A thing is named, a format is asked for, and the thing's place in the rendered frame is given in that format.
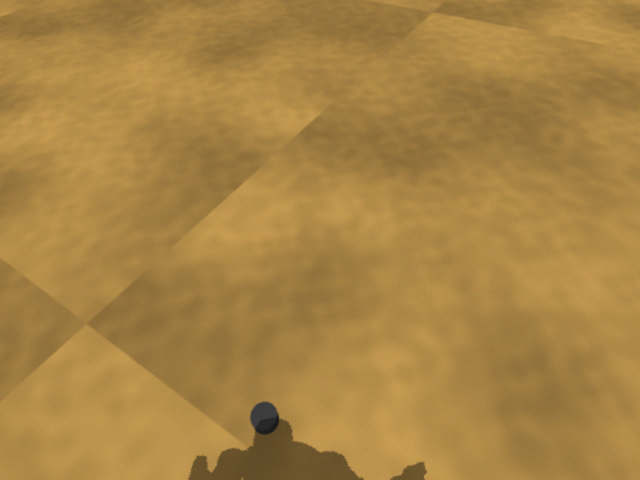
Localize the tin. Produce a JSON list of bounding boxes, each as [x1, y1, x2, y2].
[[250, 402, 279, 435]]

